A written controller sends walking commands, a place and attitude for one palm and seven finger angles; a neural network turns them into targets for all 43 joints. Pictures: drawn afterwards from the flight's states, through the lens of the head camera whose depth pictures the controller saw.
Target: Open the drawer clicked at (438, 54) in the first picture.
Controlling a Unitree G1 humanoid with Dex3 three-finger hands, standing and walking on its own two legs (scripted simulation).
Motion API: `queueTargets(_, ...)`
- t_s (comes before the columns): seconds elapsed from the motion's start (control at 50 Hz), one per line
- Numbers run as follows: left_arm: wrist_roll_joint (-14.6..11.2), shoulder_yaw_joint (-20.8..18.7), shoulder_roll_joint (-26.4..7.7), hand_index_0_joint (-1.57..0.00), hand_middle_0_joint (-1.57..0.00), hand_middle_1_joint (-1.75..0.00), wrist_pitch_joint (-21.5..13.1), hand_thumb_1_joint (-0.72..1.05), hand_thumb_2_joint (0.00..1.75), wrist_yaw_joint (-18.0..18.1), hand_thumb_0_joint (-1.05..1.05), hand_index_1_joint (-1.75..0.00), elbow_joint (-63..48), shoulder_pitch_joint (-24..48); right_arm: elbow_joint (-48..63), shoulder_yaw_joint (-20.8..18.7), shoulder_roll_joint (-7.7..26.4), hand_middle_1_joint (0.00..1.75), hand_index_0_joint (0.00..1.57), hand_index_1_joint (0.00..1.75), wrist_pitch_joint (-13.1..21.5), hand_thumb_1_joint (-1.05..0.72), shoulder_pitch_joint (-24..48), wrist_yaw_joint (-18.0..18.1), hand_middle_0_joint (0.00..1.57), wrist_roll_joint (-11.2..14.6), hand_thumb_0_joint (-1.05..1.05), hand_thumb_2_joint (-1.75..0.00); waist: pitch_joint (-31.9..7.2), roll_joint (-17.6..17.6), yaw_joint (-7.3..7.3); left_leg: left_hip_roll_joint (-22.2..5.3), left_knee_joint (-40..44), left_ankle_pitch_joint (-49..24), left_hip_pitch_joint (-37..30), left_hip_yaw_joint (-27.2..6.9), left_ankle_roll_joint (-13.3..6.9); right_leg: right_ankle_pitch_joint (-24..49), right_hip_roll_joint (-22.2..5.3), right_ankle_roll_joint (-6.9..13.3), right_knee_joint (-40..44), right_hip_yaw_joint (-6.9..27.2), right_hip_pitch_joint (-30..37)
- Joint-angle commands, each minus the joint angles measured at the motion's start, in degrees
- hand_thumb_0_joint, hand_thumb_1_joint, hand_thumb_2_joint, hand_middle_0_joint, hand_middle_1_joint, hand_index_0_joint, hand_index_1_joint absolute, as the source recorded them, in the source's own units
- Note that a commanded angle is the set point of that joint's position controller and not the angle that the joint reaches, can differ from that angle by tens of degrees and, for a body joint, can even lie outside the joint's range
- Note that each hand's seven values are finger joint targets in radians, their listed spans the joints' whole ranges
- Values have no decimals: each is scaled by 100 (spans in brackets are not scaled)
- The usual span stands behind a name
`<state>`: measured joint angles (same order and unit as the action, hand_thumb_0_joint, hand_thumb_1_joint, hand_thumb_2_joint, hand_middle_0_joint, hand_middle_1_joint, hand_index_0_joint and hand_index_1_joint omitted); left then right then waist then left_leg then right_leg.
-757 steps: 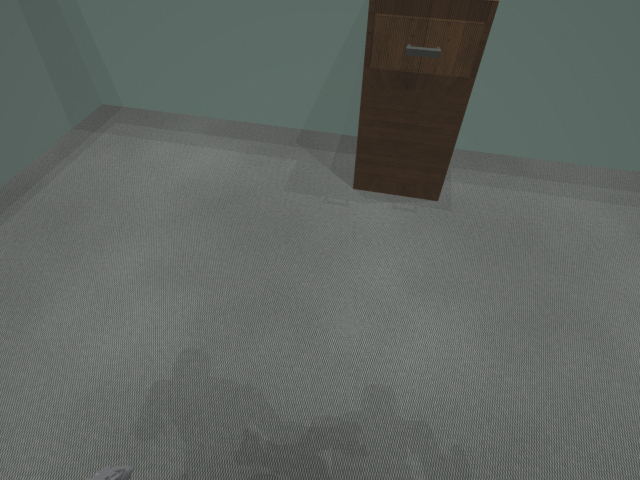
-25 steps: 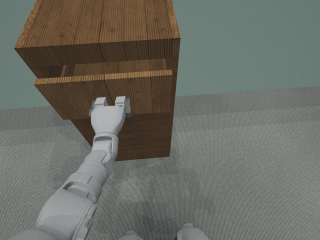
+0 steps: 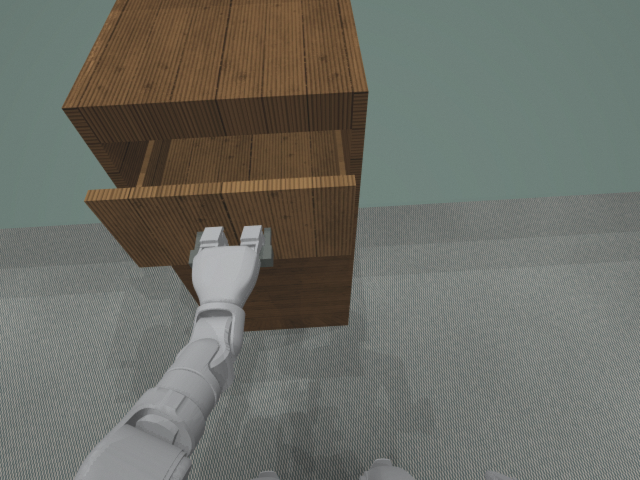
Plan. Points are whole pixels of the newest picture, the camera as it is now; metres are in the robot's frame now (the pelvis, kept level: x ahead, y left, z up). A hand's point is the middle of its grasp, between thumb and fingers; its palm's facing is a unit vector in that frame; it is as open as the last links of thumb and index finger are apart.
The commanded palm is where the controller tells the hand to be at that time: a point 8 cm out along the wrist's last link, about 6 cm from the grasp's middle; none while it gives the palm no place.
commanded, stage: pull the drawer open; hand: left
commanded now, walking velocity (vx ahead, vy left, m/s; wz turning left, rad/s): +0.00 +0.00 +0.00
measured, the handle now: (233, 247) +0.44 +0.13 -0.02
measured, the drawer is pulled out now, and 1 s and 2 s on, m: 0.11 0.24 0.30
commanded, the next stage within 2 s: open the thumb to release the handle in 1.66 s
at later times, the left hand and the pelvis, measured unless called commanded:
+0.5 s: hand (235, 324) +0.33 +0.12 -0.04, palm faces -0.02 -0.06 -1.00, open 5.9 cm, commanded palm +0.28 +0.13 +0.00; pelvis +0.00 -0.01 +0.00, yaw +1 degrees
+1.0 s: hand (232, 381) +0.25 +0.12 -0.04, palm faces -0.01 -0.09 -1.00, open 5.9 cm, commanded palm +0.22 +0.12 +0.00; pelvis -0.01 -0.02 +0.00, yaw +1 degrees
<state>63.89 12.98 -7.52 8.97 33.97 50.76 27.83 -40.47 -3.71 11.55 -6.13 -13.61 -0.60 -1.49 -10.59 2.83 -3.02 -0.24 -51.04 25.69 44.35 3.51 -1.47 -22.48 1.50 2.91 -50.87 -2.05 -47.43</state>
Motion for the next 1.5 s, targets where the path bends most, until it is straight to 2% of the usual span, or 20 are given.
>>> queueTargets(0.0,-68,-95,-333,-40,-40,-135,34,90,90,191,0,-135,-1024,1020,619,-202,673,30,20,30,135,-90,-26,47,20,10,0,-90,-1901,-692,53,229,442,-1882,-772,-171,-50,2361,18,-20,619,222,1847)
queueTargets(0.12,-35,116,-169,-40,-40,-135,102,90,90,197,0,-135,-1327,725,696,-189,647,30,20,30,134,-90,165,50,20,22,0,-90,-1806,-600,119,250,492,-1780,-876,-169,-48,2214,13,-1,670,234,1867)
queueTargets(0.16,-17,56,-259,-40,-40,-135,133,90,90,191,0,-135,-1341,617,703,-179,649,30,20,30,118,-90,201,59,20,33,0,-90,-1738,-540,156,253,502,-1764,-884,-177,-39,2139,19,17,663,227,1826)
queueTargets(0.2,-20,296,-5,-40,-40,-135,153,90,90,168,0,-135,-1409,524,742,-183,625,30,20,30,118,-90,271,42,20,32,0,-90,-1666,-572,131,237,502,-1755,-982,-194,-47,2033,30,18,683,186,1739)
queueTargets(0.22,-17,200,-116,-40,-40,-135,158,90,90,164,0,-135,-1417,467,742,-173,638,30,20,30,109,-90,270,49,20,49,0,-90,-1647,-618,173,241,521,-1739,-971,-205,-40,1977,32,26,679,183,1741)
queueTargets(0.34,2,341,-22,-40,-40,-135,162,90,90,109,0,-135,-1810,180,850,-165,626,30,20,30,85,-90,456,57,20,39,0,-90,-1721,-715,202,251,461,-1851,-1013,-217,-47,2235,9,25,643,237,1872)
queueTargets(0.46,-16,410,-31,-40,-40,-135,150,90,90,23,0,-135,-2488,-832,1049,-128,587,30,20,30,32,-90,647,6,20,45,0,-90,-1729,-750,323,275,444,-1958,-1016,-200,-28,2798,-59,0,594,327,2176)
queueTargets(0.5,17,512,32,-40,-40,-135,156,90,90,11,0,-135,-2632,-1031,1090,-112,575,30,20,30,29,-90,724,-7,20,58,0,-90,-1504,-703,317,261,480,-1864,-1041,-229,-20,2534,-35,13,614,302,2040)
queueTargets(0.56,41,517,-18,-40,-40,-135,141,90,90,35,0,-135,-2904,-1124,1126,-96,578,30,20,30,41,-90,806,-14,20,41,0,-90,-1480,-750,297,270,461,-1733,-1046,-229,-34,2399,-48,9,637,321,2035)
queueTargets(0.62,91,384,-175,-40,-40,-135,140,90,90,66,0,-135,-3042,-1396,1143,-68,572,30,20,30,62,-90,892,3,20,38,0,-90,-1399,-770,359,296,446,-1606,-954,-229,-17,2365,-55,6,613,376,2038)
queueTargets(0.66,133,412,-186,-40,-40,-135,139,90,90,110,0,-135,-3329,-1534,1202,-67,545,30,20,30,58,-90,969,-11,20,27,0,-90,-1543,-589,419,303,428,-1686,-1031,-223,-7,2459,-72,26,561,396,2104)
queueTargets(0.7,117,558,-35,-40,-40,-135,154,90,90,102,0,-135,-3404,-1781,1225,-69,533,30,20,30,73,-90,1017,-41,20,31,0,-90,-1411,-672,403,296,413,-1667,-1035,-225,-10,2402,-68,19,570,358,2044)
queueTargets(0.74,95,448,-144,-40,-40,-135,158,90,90,100,0,-135,-3432,-1930,1237,-48,554,30,20,30,82,-90,1097,-33,20,37,0,-90,-1321,-829,415,314,405,-1569,-952,-239,-10,2384,-68,18,596,394,2057)
queueTargets(0.82,142,499,-130,-40,-40,-135,127,90,90,127,0,-135,-3649,-2012,1278,-40,525,30,20,30,122,-90,1177,-25,20,30,0,-90,-1239,-781,436,310,412,-1359,-946,-239,-16,1923,-70,8,624,415,1934)
queueTargets(0.86,161,566,-107,-40,-40,-135,122,90,90,141,0,-135,-3825,-2079,1320,-22,525,30,20,30,121,-90,1242,-35,20,22,0,-90,-1309,-550,470,308,412,-1364,-1013,-249,-5,1800,-66,38,583,405,1875)
queueTargets(0.98,168,754,40,-40,-40,-135,86,90,90,135,0,-135,-3956,-2306,1365,0,503,30,20,30,162,-90,1343,-54,20,19,0,-90,-1093,-783,448,316,364,-1112,-900,-273,-22,1414,-83,21,632,430,1714)
queueTargets(1.02,176,644,-81,-40,-40,-135,64,90,90,143,0,-135,-4066,-2513,1386,0,502,30,20,30,179,-90,1371,-53,20,16,0,-90,-1149,-777,522,332,359,-1073,-873,-263,-18,1365,-88,28,624,467,1768)
queueTargets(1.08,156,695,-58,-40,-40,-135,50,90,90,130,0,-135,-4218,-2790,1435,28,489,30,20,30,190,-90,1434,-64,20,17,0,-90,-1042,-877,517,350,336,-972,-761,-266,-20,1360,-128,8,657,530,1782)
queueTargets(1.3,198,534,-248,-40,-40,-135,-35,90,90,176,0,-135,-4731,-3509,1518,58,464,30,20,30,271,-90,1545,-46,20,-10,0,-90,-973,-773,588,388,204,-698,-594,-250,-14,964,-148,3,659,716,1645)
queueTargets(1.48,203,563,-269,-40,-40,-135,-120,90,90,157,0,-135,-5101,-4135,1632,90,448,30,20,30,335,-90,1582,-77,20,-25,0,-90,-941,-890,628,391,107,-650,-479,-267,-23,1000,-163,-4,564,735,1607)
